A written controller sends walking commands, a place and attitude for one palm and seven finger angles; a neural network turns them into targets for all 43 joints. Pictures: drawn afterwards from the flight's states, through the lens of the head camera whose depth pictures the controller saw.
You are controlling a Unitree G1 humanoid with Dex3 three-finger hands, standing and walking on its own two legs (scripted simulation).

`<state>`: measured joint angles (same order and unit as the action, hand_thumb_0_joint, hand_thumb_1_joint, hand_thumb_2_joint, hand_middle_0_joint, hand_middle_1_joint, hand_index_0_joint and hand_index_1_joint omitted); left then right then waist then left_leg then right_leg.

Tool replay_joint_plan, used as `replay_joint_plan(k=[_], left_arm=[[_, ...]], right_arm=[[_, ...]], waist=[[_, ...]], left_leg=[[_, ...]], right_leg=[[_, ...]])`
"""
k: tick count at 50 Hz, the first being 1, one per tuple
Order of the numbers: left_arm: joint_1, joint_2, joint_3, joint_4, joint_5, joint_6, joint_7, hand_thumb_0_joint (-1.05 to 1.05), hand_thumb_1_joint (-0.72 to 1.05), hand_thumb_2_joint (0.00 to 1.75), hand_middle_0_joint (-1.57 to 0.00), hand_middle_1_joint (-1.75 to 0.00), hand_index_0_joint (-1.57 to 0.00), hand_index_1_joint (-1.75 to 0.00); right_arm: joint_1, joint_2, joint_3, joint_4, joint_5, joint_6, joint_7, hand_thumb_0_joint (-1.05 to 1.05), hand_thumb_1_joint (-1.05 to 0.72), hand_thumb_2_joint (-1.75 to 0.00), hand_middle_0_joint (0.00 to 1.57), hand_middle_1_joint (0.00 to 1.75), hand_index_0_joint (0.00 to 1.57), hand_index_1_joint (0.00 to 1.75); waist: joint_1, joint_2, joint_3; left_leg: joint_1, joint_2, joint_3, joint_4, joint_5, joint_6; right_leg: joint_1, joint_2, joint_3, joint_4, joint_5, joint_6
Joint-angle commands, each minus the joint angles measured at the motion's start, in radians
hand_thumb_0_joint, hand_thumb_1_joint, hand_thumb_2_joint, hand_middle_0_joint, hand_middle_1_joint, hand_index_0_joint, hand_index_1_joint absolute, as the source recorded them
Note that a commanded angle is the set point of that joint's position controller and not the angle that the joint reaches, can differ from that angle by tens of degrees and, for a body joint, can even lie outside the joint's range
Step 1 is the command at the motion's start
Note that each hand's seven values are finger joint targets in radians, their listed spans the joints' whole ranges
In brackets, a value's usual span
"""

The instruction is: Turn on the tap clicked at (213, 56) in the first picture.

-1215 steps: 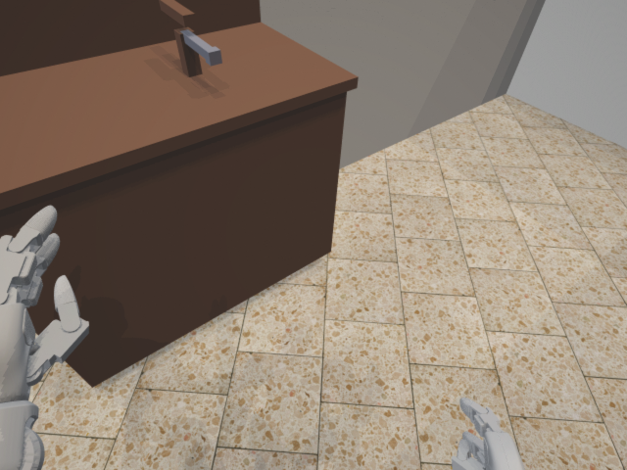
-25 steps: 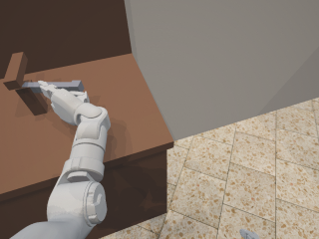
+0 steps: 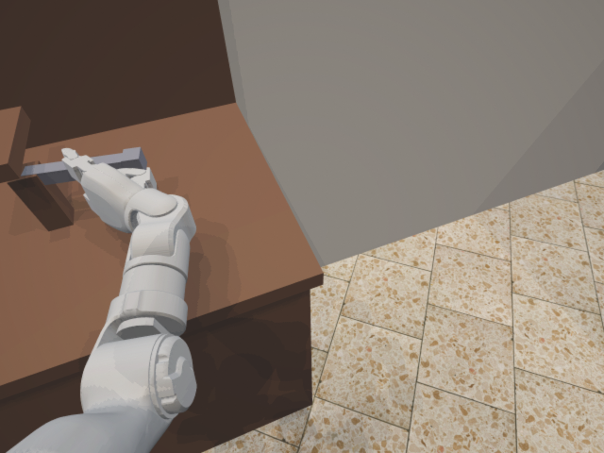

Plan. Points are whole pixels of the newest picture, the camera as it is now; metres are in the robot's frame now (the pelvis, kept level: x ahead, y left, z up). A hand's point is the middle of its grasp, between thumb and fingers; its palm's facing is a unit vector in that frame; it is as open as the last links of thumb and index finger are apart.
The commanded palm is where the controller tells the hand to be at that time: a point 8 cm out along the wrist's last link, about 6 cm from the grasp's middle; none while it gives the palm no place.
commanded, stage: lift the hand up off the lever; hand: left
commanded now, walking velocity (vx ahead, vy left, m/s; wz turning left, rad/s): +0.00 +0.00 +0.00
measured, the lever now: (134, 161) +0.48 +0.25 +0.15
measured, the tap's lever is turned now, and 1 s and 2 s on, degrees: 80 80 80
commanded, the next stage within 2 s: draw the hand back beside the body in 2.00 s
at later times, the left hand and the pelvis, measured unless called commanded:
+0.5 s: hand (138, 173) +0.42 +0.22 +0.18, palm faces +0.82 -0.57 -0.07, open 7.8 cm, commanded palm +0.37 +0.23 +0.18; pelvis +0.00 +0.00 +0.00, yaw +1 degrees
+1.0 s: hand (127, 166) +0.41 +0.22 +0.19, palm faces +0.83 -0.56 -0.04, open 7.8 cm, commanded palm +0.36 +0.24 +0.20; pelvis +0.00 +0.00 +0.01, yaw +0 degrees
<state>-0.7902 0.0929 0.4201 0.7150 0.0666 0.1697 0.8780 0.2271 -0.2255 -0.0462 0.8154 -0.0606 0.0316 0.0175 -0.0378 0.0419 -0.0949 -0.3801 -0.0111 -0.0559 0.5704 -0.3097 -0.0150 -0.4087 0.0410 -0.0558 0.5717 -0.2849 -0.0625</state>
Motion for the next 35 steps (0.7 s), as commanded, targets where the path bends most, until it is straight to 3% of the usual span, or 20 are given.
replay_joint_plan(k=[1,4,5,8,11,18,20,22,24,25,26,28,30,31,33,35], left_arm=[[-0.432,0.174,-0.064,-0.272,0.033,-0.037,-0.002,0.0,0.9,0.9,-0.15,-0.15,-0.15,-0.15],[-0.43,0.158,-0.081,-0.311,0.026,-0.023,-0.006,0.0,0.9,0.9,-0.15,-0.15,-0.15,-0.15],[-0.42,0.183,-0.062,-0.327,0.02,-0.022,-0.011,0.0,0.9,0.9,-0.15,-0.15,-0.15,-0.15],[-0.418,0.122,-0.118,-0.372,0.019,-0.004,-0.015,0.0,0.9,0.9,-0.15,-0.15,-0.15,-0.15],[-0.391,0.111,-0.123,-0.383,0.005,0.017,-0.021,0.0,0.9,0.9,-0.15,-0.15,-0.15,-0.15],[-0.434,0.082,-0.157,-0.408,0.009,0.057,-0.015,0.0,0.9,0.9,-0.15,-0.15,-0.15,-0.15],[-0.414,0.126,-0.118,-0.393,0.006,0.066,-0.015,0.0,0.9,0.9,-0.15,-0.15,-0.15,-0.15],[-0.442,0.084,-0.152,-0.37,0.005,0.075,-0.015,0.0,0.9,0.9,-0.15,-0.15,-0.15,-0.15],[-0.444,0.085,-0.146,-0.361,0.004,0.079,-0.01,0.0,0.9,0.9,-0.15,-0.15,-0.15,-0.15],[-0.433,0.139,-0.103,-0.336,0.004,0.079,-0.011,0.0,0.9,0.9,-0.15,-0.15,-0.15,-0.15],[-0.445,0.107,-0.127,-0.329,0.003,0.081,-0.014,0.0,0.9,0.9,-0.15,-0.15,-0.15,-0.15],[-0.484,0.1,-0.139,-0.323,0.009,0.082,-0.011,0.0,0.9,0.9,-0.15,-0.15,-0.15,-0.15],[-0.47,0.168,-0.087,-0.336,0.012,0.074,-0.01,0.0,0.9,0.9,-0.15,-0.15,-0.15,-0.15],[-0.463,0.128,-0.116,-0.352,0.01,0.075,-0.011,0.0,0.9,0.9,-0.15,-0.15,-0.15,-0.15],[-0.461,0.116,-0.128,-0.372,0.01,0.079,-0.012,0.0,0.9,0.9,-0.15,-0.15,-0.15,-0.15],[-0.451,0.153,-0.104,-0.381,0.012,0.082,-0.015,0.0,0.9,0.9,-0.15,-0.15,-0.15,-0.15]], right_arm=[[-0.068,-0.113,-0.036,-0.128,0.004,-0.047,-0.01,0.0,-0.9,-0.9,0.2,0.3,0.2,0.3],[-0.076,-0.113,-0.036,-0.128,0.005,-0.055,-0.009,0.0,-0.9,-0.9,0.2,0.3,0.2,0.3],[-0.084,-0.114,-0.037,-0.128,0.006,-0.053,-0.013,0.0,-0.9,-0.9,0.2,0.3,0.2,0.3],[-0.101,-0.106,-0.034,-0.13,0.008,-0.06,-0.01,0.0,-0.9,-0.9,0.2,0.3,0.2,0.3],[-0.115,-0.106,-0.03,-0.132,0.011,-0.06,-0.013,0.0,-0.9,-0.9,0.2,0.3,0.2,0.3],[-0.167,-0.094,-0.02,-0.126,0.014,-0.061,-0.018,0.0,-0.9,-0.9,0.2,0.3,0.2,0.3],[-0.176,-0.098,-0.021,-0.123,0.014,-0.054,-0.024,0.0,-0.9,-0.9,0.2,0.3,0.2,0.3],[-0.188,-0.091,-0.012,-0.124,0.017,-0.053,-0.023,0.0,-0.9,-0.9,0.2,0.3,0.2,0.3],[-0.192,-0.09,-0.012,-0.128,0.018,-0.055,-0.023,0.0,-0.9,-0.9,0.2,0.3,0.2,0.3],[-0.187,-0.096,-0.012,-0.12,0.018,-0.048,-0.03,0.0,-0.9,-0.9,0.2,0.3,0.2,0.3],[-0.194,-0.092,-0.008,-0.125,0.021,-0.047,-0.028,0.0,-0.9,-0.9,0.2,0.3,0.2,0.3],[-0.195,-0.09,-0.007,-0.123,0.021,-0.052,-0.028,0.0,-0.9,-0.9,0.2,0.3,0.2,0.3],[-0.186,-0.096,-0.013,-0.12,0.018,-0.047,-0.033,0.0,-0.9,-0.9,0.2,0.3,0.2,0.3],[-0.188,-0.09,-0.009,-0.133,0.02,-0.049,-0.03,0.0,-0.9,-0.9,0.2,0.3,0.2,0.3],[-0.186,-0.089,-0.012,-0.134,0.02,-0.05,-0.026,0.0,-0.9,-0.9,0.2,0.3,0.2,0.3],[-0.179,-0.099,-0.017,-0.128,0.017,-0.05,-0.031,0.0,-0.9,-0.9,0.2,0.3,0.2,0.3]], waist=[[0.016,-0.056,-0.324],[0.017,-0.064,-0.317],[0.025,-0.055,-0.319],[0.026,-0.022,-0.314],[0.032,-0.064,-0.294],[0.036,-0.062,-0.267],[0.049,-0.056,-0.27],[0.039,-0.077,-0.249],[0.043,-0.08,-0.255],[0.051,-0.087,-0.248],[0.044,-0.089,-0.242],[0.039,-0.085,-0.242],[0.051,-0.073,-0.277],[0.049,-0.062,-0.284],[0.049,-0.053,-0.298],[0.051,-0.077,-0.304]], left_leg=[[0.08,-0.004,0.067,-0.041,0.323,0.03],[0.1,-0.005,0.07,-0.045,0.332,0.029],[0.102,-0.003,0.063,-0.05,0.336,0.025],[0.133,-0.002,0.068,-0.054,0.366,0.018],[0.139,-0.001,0.06,-0.064,0.379,0.012],[0.148,-0.001,0.059,-0.076,0.344,0.003],[0.148,-0.002,0.058,-0.082,0.335,0.002],[0.137,-0.002,0.058,-0.09,0.305,0.005],[0.14,-0.004,0.063,-0.09,0.297,0.011],[0.13,-0.005,0.055,-0.1,0.285,0.008],[0.128,-0.002,0.06,-0.101,0.272,0.012],[0.125,-0.003,0.06,-0.102,0.253,0.016],[0.138,-0.002,0.059,-0.1,0.283,0.016],[0.141,-0.005,0.066,-0.098,0.304,0.016],[0.146,-0.002,0.066,-0.094,0.321,0.013],[0.154,-0.001,0.062,-0.095,0.341,0.014]], right_leg=[[0.258,-0.046,-0.003,-0.067,0.341,0.045],[0.263,-0.047,-0.001,-0.078,0.348,0.045],[0.273,-0.044,-0.006,-0.077,0.333,0.041],[0.267,-0.043,-0.008,-0.077,0.345,0.036],[0.272,-0.043,-0.016,-0.079,0.347,0.035],[0.259,-0.046,-0.012,-0.102,0.289,0.034],[0.27,-0.045,-0.011,-0.109,0.276,0.033],[0.259,-0.049,-0.01,-0.119,0.244,0.036],[0.262,-0.051,-0.004,-0.126,0.245,0.039],[0.27,-0.048,-0.005,-0.131,0.226,0.038],[0.263,-0.054,-0.002,-0.137,0.215,0.04],[0.259,-0.056,0.004,-0.144,0.199,0.042],[0.286,-0.051,0.004,-0.137,0.235,0.04],[0.291,-0.055,0.004,-0.129,0.27,0.04],[0.302,-0.056,0.004,-0.123,0.297,0.04],[0.313,-0.05,-0.001,-0.12,0.313,0.04]])
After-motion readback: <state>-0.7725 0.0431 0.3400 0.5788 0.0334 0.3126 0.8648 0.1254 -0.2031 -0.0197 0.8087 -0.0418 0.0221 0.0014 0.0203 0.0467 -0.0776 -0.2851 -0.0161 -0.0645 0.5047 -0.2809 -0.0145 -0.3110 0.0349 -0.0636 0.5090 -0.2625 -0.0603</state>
